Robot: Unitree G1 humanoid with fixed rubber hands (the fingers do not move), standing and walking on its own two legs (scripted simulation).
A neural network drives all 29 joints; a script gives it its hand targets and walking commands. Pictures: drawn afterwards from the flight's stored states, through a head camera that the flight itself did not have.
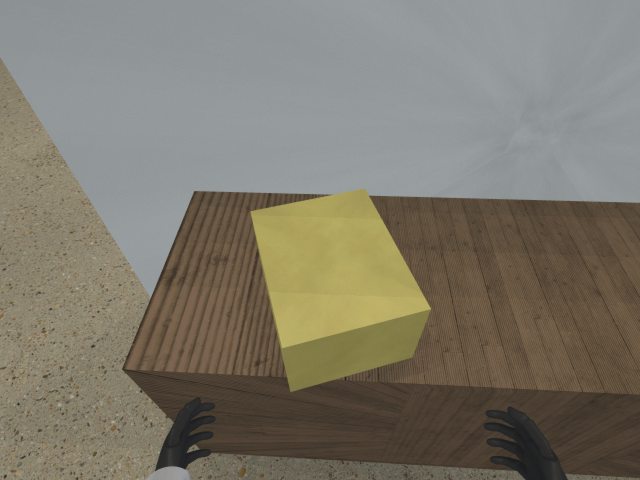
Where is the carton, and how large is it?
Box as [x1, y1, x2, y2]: [250, 189, 430, 391]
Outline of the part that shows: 365,189 250,211 290,391 411,357 430,310 427,302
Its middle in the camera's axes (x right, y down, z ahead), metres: +0.02 +0.07 +0.69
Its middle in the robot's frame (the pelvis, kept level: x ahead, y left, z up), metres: +0.45 +0.02 -0.10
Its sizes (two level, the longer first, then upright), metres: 0.280 0.223 0.164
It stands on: a pedestal, 0.59 m high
